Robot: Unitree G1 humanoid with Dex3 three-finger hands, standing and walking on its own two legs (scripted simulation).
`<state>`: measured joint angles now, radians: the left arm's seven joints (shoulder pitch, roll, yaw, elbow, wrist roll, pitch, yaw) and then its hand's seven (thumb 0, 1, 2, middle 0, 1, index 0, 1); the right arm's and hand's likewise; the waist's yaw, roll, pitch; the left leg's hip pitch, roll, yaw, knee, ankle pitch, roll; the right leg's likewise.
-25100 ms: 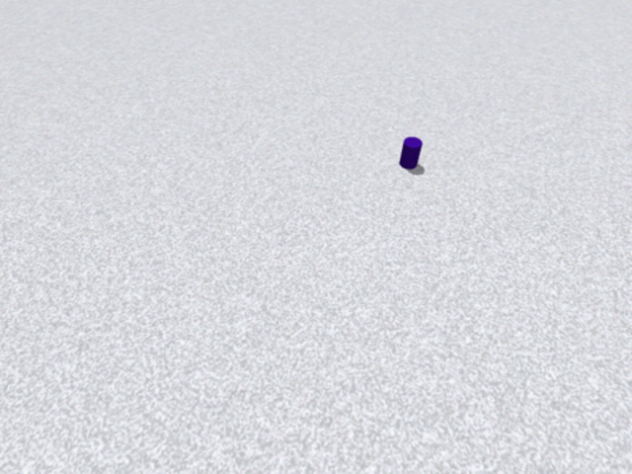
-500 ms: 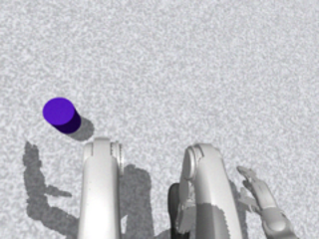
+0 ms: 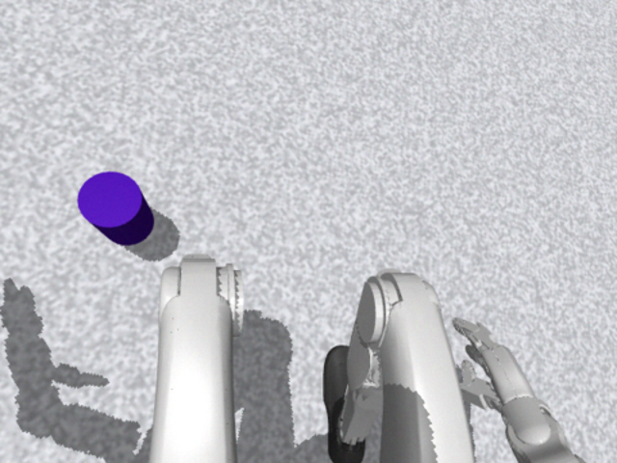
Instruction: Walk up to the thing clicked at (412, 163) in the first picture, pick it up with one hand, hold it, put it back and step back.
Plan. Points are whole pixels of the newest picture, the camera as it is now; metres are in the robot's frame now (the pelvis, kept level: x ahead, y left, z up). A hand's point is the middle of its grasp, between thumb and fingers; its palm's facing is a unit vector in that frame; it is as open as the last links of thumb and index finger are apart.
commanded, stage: go down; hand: left
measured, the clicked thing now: (120, 211) +0.42 +0.31 -0.28
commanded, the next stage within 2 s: none
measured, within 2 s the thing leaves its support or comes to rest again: neither
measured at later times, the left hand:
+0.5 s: hand out of the picture +0.29 +0.50 +0.06, palm faces +0.46 -0.88 -0.07, open 17.7 cm
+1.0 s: hand out of the picture +0.28 +0.48 +0.08, palm faces +0.44 -0.89 -0.06, open 17.4 cm
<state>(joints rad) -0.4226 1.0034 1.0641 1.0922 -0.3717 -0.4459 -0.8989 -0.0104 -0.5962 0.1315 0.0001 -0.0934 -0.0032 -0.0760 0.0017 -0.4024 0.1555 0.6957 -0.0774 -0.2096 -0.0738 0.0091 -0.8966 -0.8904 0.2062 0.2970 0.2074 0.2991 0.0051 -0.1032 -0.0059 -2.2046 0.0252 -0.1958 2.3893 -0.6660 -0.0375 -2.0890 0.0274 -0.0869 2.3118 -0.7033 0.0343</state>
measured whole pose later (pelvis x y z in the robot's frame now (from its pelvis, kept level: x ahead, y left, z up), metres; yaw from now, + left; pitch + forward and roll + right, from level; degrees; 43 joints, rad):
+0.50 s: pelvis +0.00 +0.00 +0.02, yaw +1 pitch +28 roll -8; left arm -0.47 1.04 1.05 1.19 -0.35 -0.47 -0.82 -0.01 -0.60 0.11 0.00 -0.09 -0.01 -0.06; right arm 0.02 -0.40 0.17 0.68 -0.08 -0.20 -0.07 0.01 -0.91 -0.89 0.21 0.30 0.21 0.30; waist -0.03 -0.08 -0.03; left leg -2.18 0.03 -0.18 2.33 -0.66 -0.04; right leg -2.08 0.03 -0.08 2.27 -0.70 0.04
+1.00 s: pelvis +0.00 +0.00 +0.03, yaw +1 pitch +30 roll -7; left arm -0.38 0.89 0.98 0.99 -0.37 -0.40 -0.77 -0.01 -0.53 0.17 0.00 -0.10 -0.01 -0.07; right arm -0.01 -0.36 0.11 0.69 -0.05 -0.21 -0.09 0.01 -0.89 -0.89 0.21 0.30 0.21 0.30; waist -0.01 -0.06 -0.11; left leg -2.15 0.03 -0.16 2.28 -0.67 -0.03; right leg -2.04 0.02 -0.07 2.22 -0.71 0.04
